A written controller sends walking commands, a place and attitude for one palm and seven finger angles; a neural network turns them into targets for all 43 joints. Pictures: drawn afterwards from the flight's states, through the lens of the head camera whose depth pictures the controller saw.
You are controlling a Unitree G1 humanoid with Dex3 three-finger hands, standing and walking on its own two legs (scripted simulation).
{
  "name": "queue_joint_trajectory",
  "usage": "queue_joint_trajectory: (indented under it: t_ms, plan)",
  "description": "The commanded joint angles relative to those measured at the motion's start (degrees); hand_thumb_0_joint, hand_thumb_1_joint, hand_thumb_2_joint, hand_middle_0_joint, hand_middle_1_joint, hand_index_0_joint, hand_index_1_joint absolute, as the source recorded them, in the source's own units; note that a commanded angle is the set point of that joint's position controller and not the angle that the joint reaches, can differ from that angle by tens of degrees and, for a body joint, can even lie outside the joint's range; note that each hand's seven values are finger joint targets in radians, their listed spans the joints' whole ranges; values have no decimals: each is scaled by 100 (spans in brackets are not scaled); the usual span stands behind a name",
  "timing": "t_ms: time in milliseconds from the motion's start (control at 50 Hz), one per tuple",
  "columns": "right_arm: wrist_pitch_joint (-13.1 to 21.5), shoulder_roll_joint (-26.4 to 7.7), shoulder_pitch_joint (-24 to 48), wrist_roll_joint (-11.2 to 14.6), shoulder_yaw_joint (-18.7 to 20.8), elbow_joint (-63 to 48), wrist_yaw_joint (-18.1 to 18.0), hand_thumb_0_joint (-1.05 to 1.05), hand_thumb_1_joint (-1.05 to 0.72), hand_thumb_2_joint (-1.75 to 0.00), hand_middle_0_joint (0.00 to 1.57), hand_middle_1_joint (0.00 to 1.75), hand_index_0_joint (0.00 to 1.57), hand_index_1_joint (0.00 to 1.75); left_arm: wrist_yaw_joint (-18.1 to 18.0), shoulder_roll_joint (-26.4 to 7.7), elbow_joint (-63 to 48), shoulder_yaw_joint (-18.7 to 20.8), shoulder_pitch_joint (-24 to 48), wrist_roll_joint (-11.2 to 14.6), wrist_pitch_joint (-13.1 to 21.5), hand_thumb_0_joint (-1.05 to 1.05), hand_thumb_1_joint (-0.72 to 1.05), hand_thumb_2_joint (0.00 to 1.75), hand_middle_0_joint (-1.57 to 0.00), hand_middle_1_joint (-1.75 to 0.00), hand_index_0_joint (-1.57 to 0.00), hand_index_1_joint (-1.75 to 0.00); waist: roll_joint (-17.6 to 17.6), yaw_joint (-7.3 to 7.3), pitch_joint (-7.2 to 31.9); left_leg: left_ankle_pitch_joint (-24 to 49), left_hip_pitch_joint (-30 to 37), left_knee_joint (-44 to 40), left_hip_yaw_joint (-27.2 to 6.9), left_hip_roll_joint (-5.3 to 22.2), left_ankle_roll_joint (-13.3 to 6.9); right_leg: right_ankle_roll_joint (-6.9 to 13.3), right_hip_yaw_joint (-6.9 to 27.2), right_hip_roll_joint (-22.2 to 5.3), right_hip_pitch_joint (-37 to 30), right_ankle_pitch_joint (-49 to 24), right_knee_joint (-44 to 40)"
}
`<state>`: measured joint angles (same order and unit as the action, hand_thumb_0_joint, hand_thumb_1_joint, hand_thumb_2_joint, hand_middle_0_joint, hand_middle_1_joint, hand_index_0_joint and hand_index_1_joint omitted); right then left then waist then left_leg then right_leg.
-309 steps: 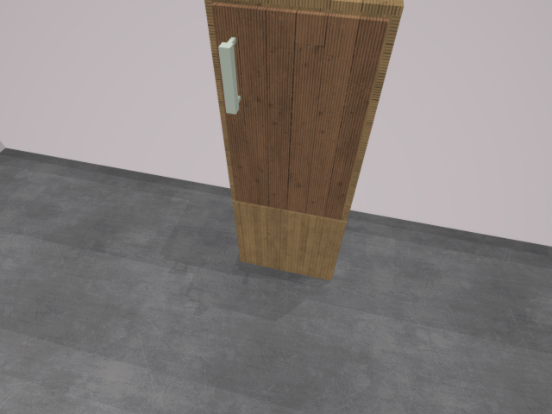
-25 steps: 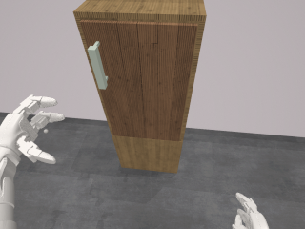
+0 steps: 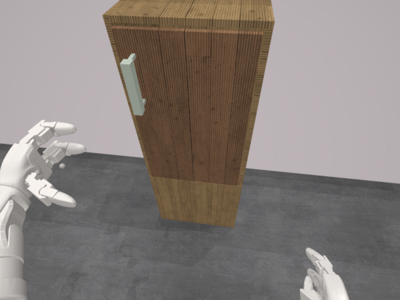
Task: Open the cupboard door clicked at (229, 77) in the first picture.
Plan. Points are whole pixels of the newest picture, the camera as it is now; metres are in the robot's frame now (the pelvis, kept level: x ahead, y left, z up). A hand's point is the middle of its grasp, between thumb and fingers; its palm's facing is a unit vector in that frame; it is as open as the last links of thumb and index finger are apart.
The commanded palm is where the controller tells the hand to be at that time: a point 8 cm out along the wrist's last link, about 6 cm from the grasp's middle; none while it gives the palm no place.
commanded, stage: move the hooked fingers beside the handle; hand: left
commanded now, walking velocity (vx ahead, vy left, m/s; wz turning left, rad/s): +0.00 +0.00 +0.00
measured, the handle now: (136, 85) +0.60 +0.23 +0.12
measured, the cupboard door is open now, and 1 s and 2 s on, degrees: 0 0 0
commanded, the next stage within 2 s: none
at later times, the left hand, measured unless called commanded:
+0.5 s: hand (81, 131) +0.39 +0.29 +0.14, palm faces -0.04 -1.00 -0.01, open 14.0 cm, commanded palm +0.37 +0.34 +0.13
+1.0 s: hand (88, 110) +0.47 +0.30 +0.13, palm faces -0.05 -1.00 +0.01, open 14.0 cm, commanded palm +0.46 +0.35 +0.13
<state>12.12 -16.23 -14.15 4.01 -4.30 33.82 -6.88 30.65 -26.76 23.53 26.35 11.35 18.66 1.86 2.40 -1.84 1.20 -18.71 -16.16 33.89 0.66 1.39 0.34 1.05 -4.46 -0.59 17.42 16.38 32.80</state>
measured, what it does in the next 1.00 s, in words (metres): stands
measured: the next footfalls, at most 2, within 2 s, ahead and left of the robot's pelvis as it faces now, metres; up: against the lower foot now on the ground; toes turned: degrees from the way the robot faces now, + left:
none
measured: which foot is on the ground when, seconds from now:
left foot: down 0.00-1.00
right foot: down 0.00-1.00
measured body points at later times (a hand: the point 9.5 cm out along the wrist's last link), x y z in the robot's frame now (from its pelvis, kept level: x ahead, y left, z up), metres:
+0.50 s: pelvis +0.00 +0.01 -0.01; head +0.04 +0.01 +0.44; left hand +0.39 +0.34 +0.14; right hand +0.09 -0.26 -0.10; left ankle -0.01 +0.12 -0.73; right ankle +0.01 -0.11 -0.73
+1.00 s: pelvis +0.00 +0.02 -0.02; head +0.09 +0.04 +0.43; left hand +0.46 +0.36 +0.14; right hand +0.03 -0.26 -0.12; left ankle -0.01 +0.12 -0.73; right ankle +0.01 -0.11 -0.73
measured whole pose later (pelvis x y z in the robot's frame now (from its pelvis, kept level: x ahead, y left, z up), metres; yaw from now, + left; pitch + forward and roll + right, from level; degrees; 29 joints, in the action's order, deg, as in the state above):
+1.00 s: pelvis +0.00 +0.02 -0.02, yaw -2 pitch +13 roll -2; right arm 1.5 -18.4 -22.1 2.3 -3.5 35.2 -4.4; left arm 34.5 -43.6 69.0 29.4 50.5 8.9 12.2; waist 0.0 6.7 3.1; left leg -21.6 -34.0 42.4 1.9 1.5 -1.4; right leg -0.5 -3.0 -0.6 34.4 16.9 38.3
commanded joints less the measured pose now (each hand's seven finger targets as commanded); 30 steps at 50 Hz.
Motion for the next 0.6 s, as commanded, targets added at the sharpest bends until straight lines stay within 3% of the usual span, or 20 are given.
queue_joint_trajectory:
  t_ms: [0,40,60,100,160,200,260,320,340,380,400,480,540,580]
  plan:
    - [316,-761,329,-8,333,-703,-147,0,-90,-90,20,30,20,30,-27,-1664,-773,147,2899,75,437,0,-50,30,-30,-120,-30,-120,139,308,1058,919,302,-410,-135,-188,-186,4,327,104,-171,-882,-525]
    - [311,-796,266,-22,340,-682,-147,0,-90,-90,20,30,20,30,-19,-1904,-458,320,2949,3,491,0,-50,30,-30,-120,-30,-120,157,254,1304,984,248,-379,-146,-201,-196,18,337,70,-289,-951,-465]
    - [298,-796,249,-25,331,-674,-142,0,-90,-90,20,30,20,30,6,-1844,-248,245,2975,-20,500,0,-50,30,-30,-120,-30,-120,138,266,1301,979,214,-369,-143,-201,-195,21,328,67,-244,-964,-444]
    - [238,-863,144,-40,335,-625,-111,0,-90,-90,20,30,20,30,51,-2134,274,472,3011,0,519,0,-50,30,-30,-120,-30,-120,-118,219,1222,993,-51,-311,-133,-202,-197,27,375,66,-315,-986,-421]
    - [184,-880,84,-41,350,-669,-58,0,-90,-90,20,30,20,30,125,-2218,514,436,3322,-93,623,0,-50,30,-30,-120,-30,-120,229,227,1438,1118,-56,-267,-115,-203,-185,50,353,44,-264,-1164,-290]
    - [137,-920,-7,-59,364,-693,-20,0,-90,-90,20,30,20,30,133,-2448,622,578,3480,-93,705,0,-50,30,-30,-120,-30,-120,206,181,1582,1248,-124,-195,-109,-215,-185,66,387,71,-372,-1296,-227]
    - [83,-930,-162,-37,400,-670,-6,0,-90,-90,20,30,20,30,148,-2235,826,266,3955,-172,795,0,-50,30,-30,-120,-30,-120,310,346,1588,1205,-53,-197,-132,-182,-177,53,316,91,-51,-1233,-188]
    - [42,-1000,-329,-62,443,-660,26,0,-90,-90,20,30,20,30,151,-2457,1007,444,4028,-176,865,0,-50,30,-30,-120,-30,-120,123,302,1802,1365,-89,-174,-177,-171,-177,70,292,127,-136,-1372,-110]
    - [16,-998,-366,-65,430,-657,44,0,-90,-90,20,30,20,30,168,-2324,1172,322,4024,-195,843,0,-50,30,-30,-120,-30,-120,129,324,1774,1386,-102,-168,-169,-175,-181,73,285,129,-81,-1416,-88]
    - [-51,-1034,-459,-61,454,-596,60,0,-90,-90,20,30,20,30,162,-2451,1385,366,4181,-253,843,0,-50,30,-30,-120,-30,-120,181,377,1662,1292,-204,-161,-158,-164,-176,63,280,123,57,-1314,-98]
    - [-79,-1050,-497,-83,461,-618,72,0,-90,-90,20,30,20,30,155,-2555,1449,465,4192,-242,865,0,-50,30,-30,-120,-30,-120,98,334,1675,1325,-253,-136,-167,-170,-180,80,290,149,26,-1320,-75]
    - [-194,-1090,-690,-100,486,-562,101,0,-90,-90,20,30,20,30,126,-2831,1697,578,4583,-364,1000,0,-50,30,-30,-120,-30,-120,140,405,1879,1387,-307,-72,-161,-152,-190,60,304,144,47,-1403,-7]
    - [-290,-1115,-807,-110,495,-490,109,0,-90,-90,20,30,20,30,183,-3035,1957,641,4925,-425,1132,0,-50,30,-30,-120,-30,-120,307,469,1972,1503,-341,18,-153,-146,-183,62,325,159,108,-1530,59]
    - [-322,-1113,-876,-128,512,-485,118,0,-90,-90,20,30,20,30,224,-2968,1967,547,5009,-463,1224,0,-50,30,-30,-120,-30,-120,471,485,2128,1659,-183,60,-175,-138,-171,72,307,169,207,-1579,96]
